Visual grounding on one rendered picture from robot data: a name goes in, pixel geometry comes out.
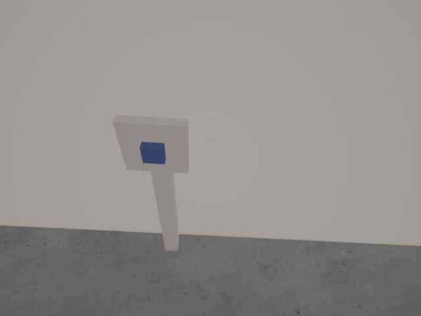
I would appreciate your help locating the panel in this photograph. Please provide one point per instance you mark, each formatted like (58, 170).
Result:
(174, 133)

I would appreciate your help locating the button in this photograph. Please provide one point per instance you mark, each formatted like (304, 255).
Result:
(153, 152)

